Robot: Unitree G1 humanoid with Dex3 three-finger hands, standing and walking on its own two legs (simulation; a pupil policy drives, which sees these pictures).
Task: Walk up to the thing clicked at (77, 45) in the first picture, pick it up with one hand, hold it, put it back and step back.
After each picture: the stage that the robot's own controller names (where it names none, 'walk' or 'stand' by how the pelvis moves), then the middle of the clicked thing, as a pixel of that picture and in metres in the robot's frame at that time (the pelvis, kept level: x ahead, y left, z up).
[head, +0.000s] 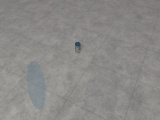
stand; (77, 47) +1.33 +0.06 -0.72
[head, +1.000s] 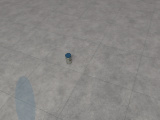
walk; (68, 58) +1.19 +0.24 -0.71
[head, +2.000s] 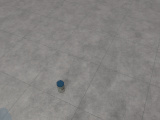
walk; (60, 86) +0.75 +0.25 -0.71
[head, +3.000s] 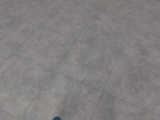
walk; out of the picture +0.41 +0.18 -0.69
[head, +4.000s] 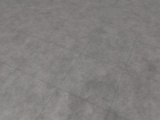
stand; out of the picture +0.30 +0.17 -0.72
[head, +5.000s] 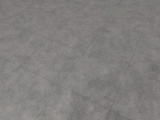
stand; out of the picture +0.32 +0.17 -0.72
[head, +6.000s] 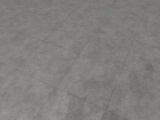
stand; out of the picture +0.32 +0.20 -0.73
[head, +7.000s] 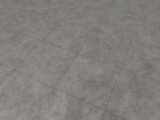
stand; out of the picture +0.30 +0.20 -0.73
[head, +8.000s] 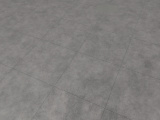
go down; out of the picture +0.31 +0.20 -0.72
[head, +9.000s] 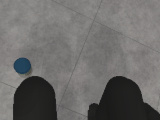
go down; (23, 68) +0.40 +0.22 -0.30
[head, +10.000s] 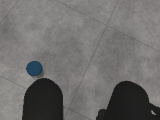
approach; (36, 71) +0.39 +0.21 -0.31
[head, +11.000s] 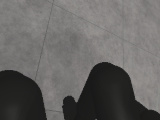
close in; out of the picture +0.38 +0.25 -0.22
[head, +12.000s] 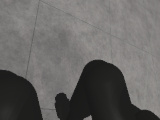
close; out of the picture +0.38 +0.26 -0.22
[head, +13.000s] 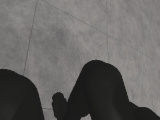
lift; out of the picture +0.37 +0.26 -0.23
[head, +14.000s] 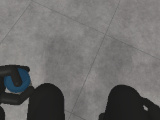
lift; (20, 85) +0.30 +0.23 -0.07
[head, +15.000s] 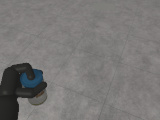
hold; (34, 87) +0.33 +0.17 +0.04
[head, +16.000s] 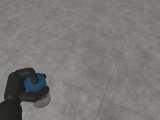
hold; (38, 91) +0.33 +0.17 +0.00
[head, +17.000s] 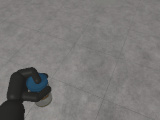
hold; (40, 90) +0.33 +0.16 +0.00
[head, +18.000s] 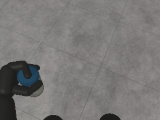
crouch; (31, 82) +0.36 +0.18 -0.06
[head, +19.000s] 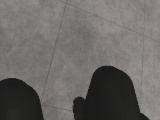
lower; out of the picture +0.39 +0.24 -0.19
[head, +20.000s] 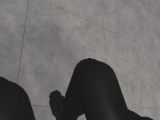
lower; out of the picture +0.40 +0.27 -0.22
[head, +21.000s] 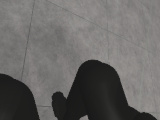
lower; out of the picture +0.39 +0.27 -0.22
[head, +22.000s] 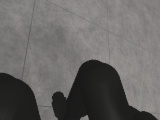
lower; out of the picture +0.39 +0.27 -0.22
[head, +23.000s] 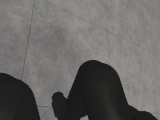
lower; out of the picture +0.38 +0.27 -0.22
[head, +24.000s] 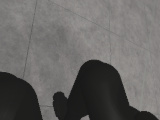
open; out of the picture +0.37 +0.25 -0.23
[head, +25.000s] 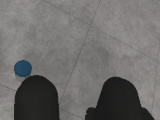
stand; (23, 71) +0.39 +0.22 -0.28
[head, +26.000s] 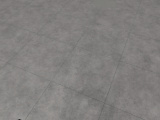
stand; out of the picture +0.31 +0.17 -0.65
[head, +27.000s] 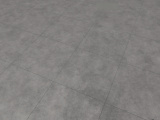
stand; out of the picture +0.34 +0.18 -0.66
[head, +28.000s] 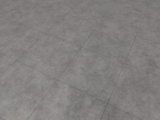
stand; out of the picture +0.34 +0.17 -0.68
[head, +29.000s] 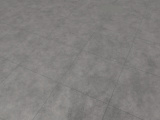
walk; out of the picture +0.35 +0.17 -0.72
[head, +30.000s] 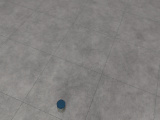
walk; (61, 106) +0.47 +0.12 -0.71
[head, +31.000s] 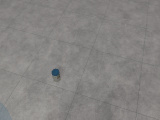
walk; (56, 75) +0.75 +0.25 -0.69
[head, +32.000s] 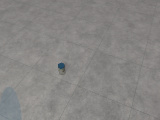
stand; (61, 69) +0.96 +0.22 -0.70
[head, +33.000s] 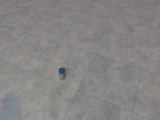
stand; (62, 73) +0.94 +0.20 -0.73
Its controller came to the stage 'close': yes
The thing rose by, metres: 0.71
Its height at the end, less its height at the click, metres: +0.00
